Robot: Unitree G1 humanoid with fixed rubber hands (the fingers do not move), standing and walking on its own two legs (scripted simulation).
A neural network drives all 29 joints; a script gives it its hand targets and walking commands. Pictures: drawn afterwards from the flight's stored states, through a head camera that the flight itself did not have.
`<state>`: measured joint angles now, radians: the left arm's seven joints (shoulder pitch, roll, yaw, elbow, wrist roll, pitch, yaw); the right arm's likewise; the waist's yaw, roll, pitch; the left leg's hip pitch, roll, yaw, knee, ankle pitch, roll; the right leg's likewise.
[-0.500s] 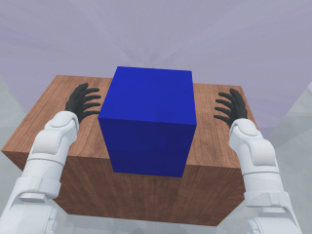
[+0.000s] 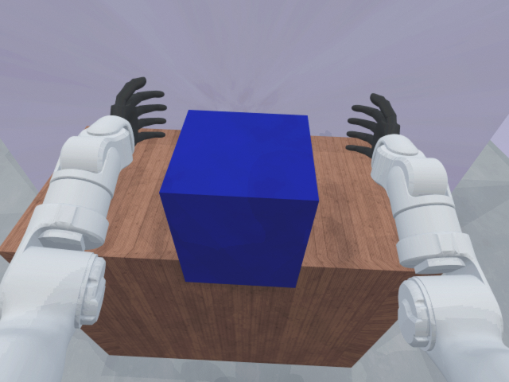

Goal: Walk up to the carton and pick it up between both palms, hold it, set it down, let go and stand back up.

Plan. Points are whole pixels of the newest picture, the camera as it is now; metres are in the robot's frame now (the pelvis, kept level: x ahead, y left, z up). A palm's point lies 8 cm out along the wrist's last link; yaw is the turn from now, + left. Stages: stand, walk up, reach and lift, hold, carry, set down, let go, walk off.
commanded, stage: reach and lift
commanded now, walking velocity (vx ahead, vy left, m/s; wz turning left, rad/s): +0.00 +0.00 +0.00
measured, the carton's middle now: (243, 202) +0.42 +0.00 +0.05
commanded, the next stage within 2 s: none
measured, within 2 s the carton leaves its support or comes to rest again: neither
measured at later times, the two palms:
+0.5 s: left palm (142, 131) +0.47 +0.16 +0.18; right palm (374, 148) +0.44 -0.22 +0.16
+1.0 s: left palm (145, 168) +0.47 +0.17 +0.10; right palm (345, 179) +0.44 -0.18 +0.09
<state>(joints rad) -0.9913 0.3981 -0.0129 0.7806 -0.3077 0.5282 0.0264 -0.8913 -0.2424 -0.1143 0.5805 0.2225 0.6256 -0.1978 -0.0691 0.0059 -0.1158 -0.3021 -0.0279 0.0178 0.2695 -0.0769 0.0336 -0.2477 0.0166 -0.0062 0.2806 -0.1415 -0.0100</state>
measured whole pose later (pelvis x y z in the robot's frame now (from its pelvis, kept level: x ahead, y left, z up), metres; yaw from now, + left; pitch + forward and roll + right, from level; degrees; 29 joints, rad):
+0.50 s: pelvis +0.02 +0.00 +0.00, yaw +0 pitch +10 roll +0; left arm -0.99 0.34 -0.01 0.93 -0.30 0.38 0.07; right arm -0.91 -0.24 -0.10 0.78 0.19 0.45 -0.18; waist -0.05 0.03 -0.16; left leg -0.29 -0.02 0.02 0.17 -0.05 0.03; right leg -0.22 0.03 0.00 0.13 -0.09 -0.01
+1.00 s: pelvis +0.02 -0.01 +0.00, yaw -1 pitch +17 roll +0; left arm -0.87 0.29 0.07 1.02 -0.16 0.11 0.00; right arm -0.77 -0.10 -0.09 0.82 0.11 0.18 -0.20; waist -0.06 -0.01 -0.22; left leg -0.40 -0.03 0.02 0.11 0.00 0.03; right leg -0.38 0.02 0.01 0.18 -0.09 -0.01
